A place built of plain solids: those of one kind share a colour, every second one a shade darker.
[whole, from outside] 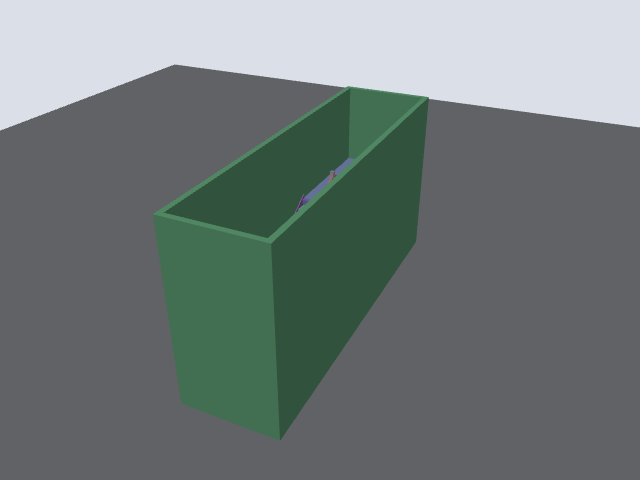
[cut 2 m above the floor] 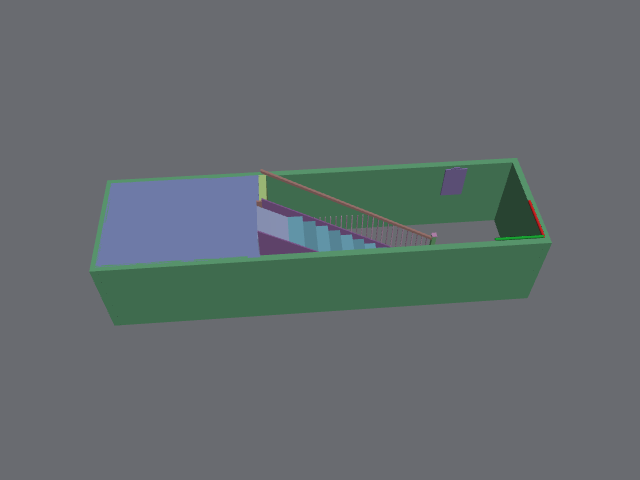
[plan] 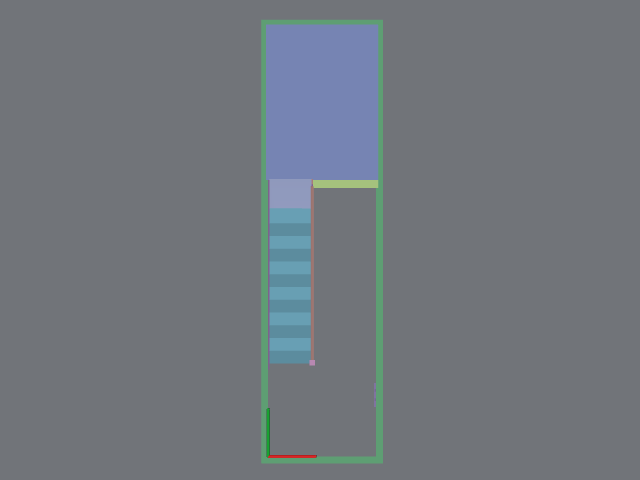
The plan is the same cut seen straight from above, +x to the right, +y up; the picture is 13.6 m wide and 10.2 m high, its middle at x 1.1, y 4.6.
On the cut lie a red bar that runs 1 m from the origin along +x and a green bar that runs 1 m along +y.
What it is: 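A row house's entrance hall, a dwelling of no particular year; the hall below, the landing 2.61 m above it, and between them a joiner's timber flight of 15 risers of about 0.174 m on goings of about 0.271 m, 0.89 m clear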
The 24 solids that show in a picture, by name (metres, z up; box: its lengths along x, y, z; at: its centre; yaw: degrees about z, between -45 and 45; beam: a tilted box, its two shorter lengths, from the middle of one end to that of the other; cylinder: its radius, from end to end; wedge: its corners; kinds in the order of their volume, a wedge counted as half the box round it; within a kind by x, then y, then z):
{
 "upper_1": {"box": [2.39, 3.31, 2.66], "at": [1.15, 7.53, 1.28]},
 "wall_1": {"box": [0.15, 9.43, 4.96], "at": [-0.07, 4.57, 2.43]},
 "wall_2": {"box": [2.59, 0.15, 4.96], "at": [1.15, -0.07, 2.43]},
 "wall_3": {"box": [2.59, 0.15, 4.96], "at": [1.15, 9.21, 2.43]},
 "wall_4": {"box": [0.15, 9.43, 4.96], "at": [2.37, 4.57, 2.43]},
 "carriage_1": {"wedge": [[0.02, 2.02, -0.05], [0.02, 2.02, 0.0], [0.02, 5.89, -0.05], [0.02, 5.89, 2.49], [0.92, 2.02, -0.05], [0.92, 2.02, 0.0], [0.92, 5.89, -0.05], [0.92, 5.89, 2.49]]},
 "upper_edge_1": {"box": [1.39, 0.17, 2.66], "at": [1.65, 5.79, 1.28]},
 "string_1": {"wedge": [[0.0, 1.84, -0.05], [0.0, 1.84, 0.15], [0.0, 5.88, -0.05], [0.0, 5.88, 2.74], [0.03, 1.84, -0.05], [0.03, 1.84, 0.15], [0.03, 5.88, -0.05], [0.03, 5.88, 2.74]]},
 "string_2": {"wedge": [[0.92, 1.99, -0.05], [0.92, 1.99, 0.24], [0.92, 5.78, -0.05], [0.92, 5.78, 2.68], [0.95, 1.99, -0.05], [0.95, 1.99, 0.24], [0.95, 5.78, -0.05], [0.95, 5.78, 2.68]]},
 "rail_1": {"wedge": [[0.9, 2.03, 1.04], [0.9, 2.03, 1.1], [0.9, 5.74, 3.43], [0.9, 5.74, 3.49], [0.97, 2.03, 1.04], [0.97, 2.03, 1.1], [0.97, 5.74, 3.43], [0.97, 5.74, 3.49]]},
 "tread_1": {"wedge": [[0.02, 1.97, 0.08], [0.02, 1.97, 0.18], [0.02, 2.29, 0.08], [0.02, 2.29, 0.18], [0.93, 1.97, 0.08], [0.93, 1.97, 0.18], [0.93, 2.29, 0.08], [0.93, 2.29, 0.18]]},
 "tread_2": {"wedge": [[0.02, 2.25, 0.25], [0.02, 2.25, 0.35], [0.02, 2.56, 0.25], [0.02, 2.56, 0.35], [0.93, 2.25, 0.25], [0.93, 2.25, 0.35], [0.93, 2.56, 0.25], [0.93, 2.56, 0.35]]},
 "tread_3": {"wedge": [[0.02, 2.52, 0.42], [0.02, 2.52, 0.52], [0.02, 2.83, 0.42], [0.02, 2.83, 0.52], [0.93, 2.52, 0.42], [0.93, 2.52, 0.52], [0.93, 2.83, 0.42], [0.93, 2.83, 0.52]]},
 "tread_4": {"wedge": [[0.02, 2.79, 0.6], [0.02, 2.79, 0.7], [0.02, 3.1, 0.6], [0.02, 3.1, 0.7], [0.93, 2.79, 0.6], [0.93, 2.79, 0.7], [0.93, 3.1, 0.6], [0.93, 3.1, 0.7]]},
 "tread_5": {"wedge": [[0.02, 3.06, 0.77], [0.02, 3.06, 0.87], [0.02, 3.38, 0.77], [0.02, 3.38, 0.87], [0.93, 3.06, 0.77], [0.93, 3.06, 0.87], [0.93, 3.38, 0.77], [0.93, 3.38, 0.87]]},
 "tread_6": {"wedge": [[0.02, 3.33, 0.95], [0.02, 3.33, 1.05], [0.02, 3.65, 0.95], [0.02, 3.65, 1.05], [0.93, 3.33, 0.95], [0.93, 3.33, 1.05], [0.93, 3.65, 0.95], [0.93, 3.65, 1.05]]},
 "tread_7": {"wedge": [[0.02, 3.6, 1.12], [0.02, 3.6, 1.22], [0.02, 3.92, 1.12], [0.02, 3.92, 1.22], [0.93, 3.6, 1.12], [0.93, 3.6, 1.22], [0.93, 3.92, 1.12], [0.93, 3.92, 1.22]]},
 "tread_8": {"wedge": [[0.02, 3.87, 1.29], [0.02, 3.87, 1.39], [0.02, 4.19, 1.3], [0.02, 4.19, 1.4], [0.93, 3.87, 1.29], [0.93, 3.87, 1.39], [0.93, 4.19, 1.29], [0.93, 4.19, 1.39]]},
 "tread_9": {"wedge": [[0.02, 4.14, 1.47], [0.02, 4.14, 1.57], [0.02, 4.46, 1.47], [0.02, 4.46, 1.57], [0.93, 4.14, 1.47], [0.93, 4.14, 1.57], [0.93, 4.46, 1.47], [0.93, 4.46, 1.57]]},
 "tread_10": {"wedge": [[0.02, 4.41, 1.65], [0.02, 4.41, 1.75], [0.02, 4.73, 1.65], [0.02, 4.73, 1.75], [0.93, 4.41, 1.64], [0.93, 4.41, 1.74], [0.93, 4.73, 1.64], [0.93, 4.73, 1.74]]},
 "tread_11": {"wedge": [[0.02, 4.68, 1.82], [0.02, 4.68, 1.92], [0.02, 5.0, 1.82], [0.02, 5.0, 1.92], [0.93, 4.68, 1.82], [0.93, 4.68, 1.92], [0.93, 5.0, 1.82], [0.93, 5.0, 1.92]]},
 "tread_12": {"wedge": [[0.02, 4.96, 1.99], [0.02, 4.96, 2.09], [0.02, 5.27, 1.99], [0.02, 5.27, 2.09], [0.93, 4.96, 1.99], [0.93, 4.96, 2.09], [0.93, 5.27, 1.99], [0.93, 5.27, 2.09]]},
 "wall_mirror_1": {"box": [0.034, 0.51, 0.84], "at": [2.27, 1.3, 1.49]},
 "newel_foot_1": {"box": [0.1, 0.1, 1.22], "at": [0.94, 1.99, 0.56]}
}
